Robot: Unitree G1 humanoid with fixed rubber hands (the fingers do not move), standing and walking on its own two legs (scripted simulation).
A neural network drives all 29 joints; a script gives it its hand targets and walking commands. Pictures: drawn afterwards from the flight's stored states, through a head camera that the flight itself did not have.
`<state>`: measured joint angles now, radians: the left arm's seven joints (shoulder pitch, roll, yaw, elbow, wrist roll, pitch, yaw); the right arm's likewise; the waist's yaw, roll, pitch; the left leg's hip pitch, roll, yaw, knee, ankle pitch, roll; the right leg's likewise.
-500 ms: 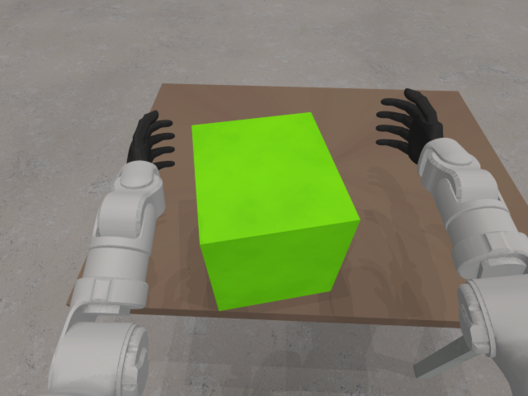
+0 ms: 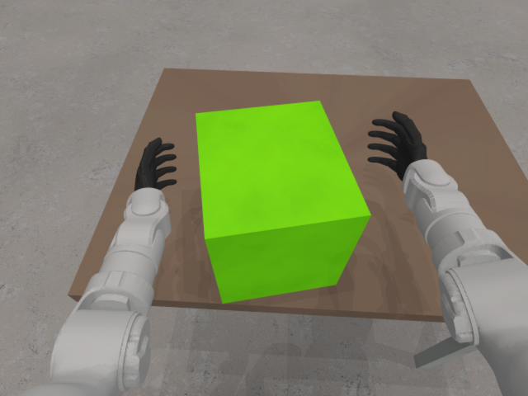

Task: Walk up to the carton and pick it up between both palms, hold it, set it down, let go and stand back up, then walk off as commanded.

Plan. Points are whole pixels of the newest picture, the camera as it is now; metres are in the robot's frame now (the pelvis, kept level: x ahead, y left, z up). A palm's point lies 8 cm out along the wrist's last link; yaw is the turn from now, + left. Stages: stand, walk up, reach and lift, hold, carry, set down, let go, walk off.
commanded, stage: reach and lift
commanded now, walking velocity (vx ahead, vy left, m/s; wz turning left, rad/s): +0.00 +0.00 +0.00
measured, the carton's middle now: (270, 204) +0.42 +0.02 +0.01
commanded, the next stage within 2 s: none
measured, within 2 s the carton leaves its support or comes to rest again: neither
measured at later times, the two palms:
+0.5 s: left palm (164, 189) +0.43 +0.20 +0.04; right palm (396, 173) +0.46 -0.19 +0.06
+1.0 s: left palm (177, 190) +0.42 +0.18 +0.04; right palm (362, 179) +0.46 -0.13 +0.05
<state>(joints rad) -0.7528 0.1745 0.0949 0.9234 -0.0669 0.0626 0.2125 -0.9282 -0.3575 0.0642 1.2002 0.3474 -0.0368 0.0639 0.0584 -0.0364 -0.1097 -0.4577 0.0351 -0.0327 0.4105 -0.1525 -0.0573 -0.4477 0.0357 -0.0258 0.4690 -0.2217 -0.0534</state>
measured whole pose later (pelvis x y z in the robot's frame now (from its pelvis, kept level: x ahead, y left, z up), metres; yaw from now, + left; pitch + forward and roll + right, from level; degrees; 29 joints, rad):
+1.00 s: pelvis +0.01 +0.00 -0.01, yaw -1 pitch +23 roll -1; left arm -0.75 0.09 0.09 0.99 -0.10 -0.16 0.21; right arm -0.93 -0.19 0.06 1.26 0.34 -0.19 0.02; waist 0.06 0.00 -0.25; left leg -0.72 0.06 -0.03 0.49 -0.18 -0.06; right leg -0.67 0.06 -0.03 0.47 -0.20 -0.05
